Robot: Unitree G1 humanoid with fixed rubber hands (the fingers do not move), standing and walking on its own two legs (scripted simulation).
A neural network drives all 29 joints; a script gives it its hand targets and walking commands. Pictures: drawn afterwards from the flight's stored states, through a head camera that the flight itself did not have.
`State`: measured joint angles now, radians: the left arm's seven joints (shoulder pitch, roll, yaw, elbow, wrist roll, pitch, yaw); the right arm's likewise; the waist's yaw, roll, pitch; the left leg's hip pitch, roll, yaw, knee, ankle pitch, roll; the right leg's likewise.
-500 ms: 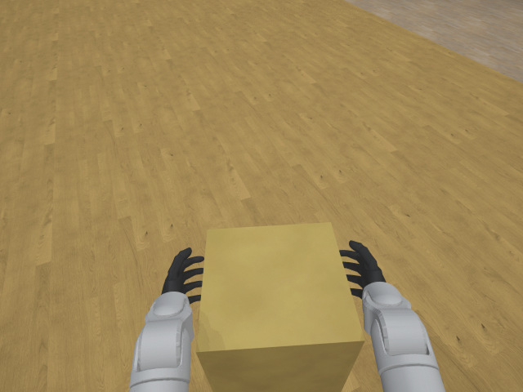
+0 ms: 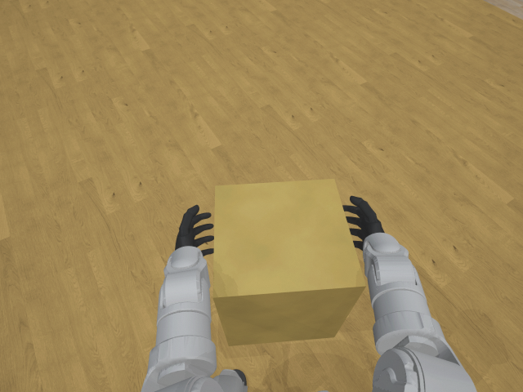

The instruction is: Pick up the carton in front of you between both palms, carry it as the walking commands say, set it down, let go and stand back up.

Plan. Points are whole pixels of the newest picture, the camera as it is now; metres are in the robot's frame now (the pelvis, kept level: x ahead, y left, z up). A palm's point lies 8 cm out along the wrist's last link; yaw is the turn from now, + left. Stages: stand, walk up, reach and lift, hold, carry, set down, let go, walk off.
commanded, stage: set down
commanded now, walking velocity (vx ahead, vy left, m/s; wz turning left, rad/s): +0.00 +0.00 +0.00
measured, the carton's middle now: (278, 266) +0.35 +0.01 -0.11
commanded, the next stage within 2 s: none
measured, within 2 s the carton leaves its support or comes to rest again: neither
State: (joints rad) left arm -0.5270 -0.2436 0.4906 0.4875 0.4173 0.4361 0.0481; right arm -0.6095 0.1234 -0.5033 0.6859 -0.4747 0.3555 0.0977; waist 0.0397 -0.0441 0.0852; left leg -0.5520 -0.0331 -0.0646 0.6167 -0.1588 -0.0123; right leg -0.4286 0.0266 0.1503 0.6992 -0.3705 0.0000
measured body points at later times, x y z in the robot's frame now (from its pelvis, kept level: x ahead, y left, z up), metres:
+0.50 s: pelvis -0.03 -0.02 -0.12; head +0.20 +0.01 +0.26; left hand +0.37 +0.18 -0.21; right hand +0.44 -0.12 -0.20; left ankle +0.09 +0.12 -0.72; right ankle +0.00 -0.15 -0.72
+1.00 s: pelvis -0.05 -0.02 -0.24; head +0.25 +0.00 +0.10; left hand +0.39 +0.21 -0.36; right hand +0.47 -0.08 -0.36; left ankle +0.09 +0.12 -0.72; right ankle +0.00 -0.15 -0.72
